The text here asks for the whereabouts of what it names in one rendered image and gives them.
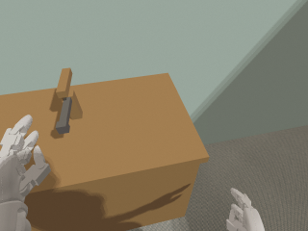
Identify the counter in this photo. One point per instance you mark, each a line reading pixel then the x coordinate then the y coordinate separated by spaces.
pixel 130 158

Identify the left robot forearm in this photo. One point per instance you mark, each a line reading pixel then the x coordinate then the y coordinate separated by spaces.
pixel 13 216

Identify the robot right hand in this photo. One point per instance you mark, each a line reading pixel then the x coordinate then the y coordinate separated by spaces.
pixel 249 218

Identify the tap lever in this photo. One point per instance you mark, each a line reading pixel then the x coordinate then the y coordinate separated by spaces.
pixel 62 126

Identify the robot left hand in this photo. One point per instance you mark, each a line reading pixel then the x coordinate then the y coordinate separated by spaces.
pixel 14 155

